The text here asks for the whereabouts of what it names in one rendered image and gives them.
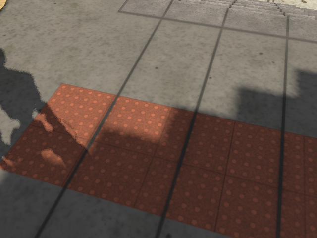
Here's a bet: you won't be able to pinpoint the stairs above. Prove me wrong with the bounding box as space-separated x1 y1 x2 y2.
175 0 315 20

